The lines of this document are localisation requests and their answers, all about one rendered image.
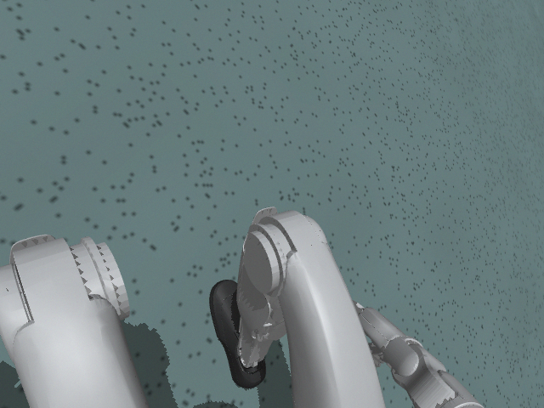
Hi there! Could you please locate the right robot hand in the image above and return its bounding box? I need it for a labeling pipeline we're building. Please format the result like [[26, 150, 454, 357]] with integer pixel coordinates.
[[353, 300, 406, 367]]

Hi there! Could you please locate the right robot foot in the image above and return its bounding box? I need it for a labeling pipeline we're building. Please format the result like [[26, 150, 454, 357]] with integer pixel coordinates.
[[209, 280, 266, 388]]

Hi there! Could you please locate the right robot arm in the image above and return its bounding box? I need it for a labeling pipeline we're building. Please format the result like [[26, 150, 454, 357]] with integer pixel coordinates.
[[383, 336, 484, 408]]

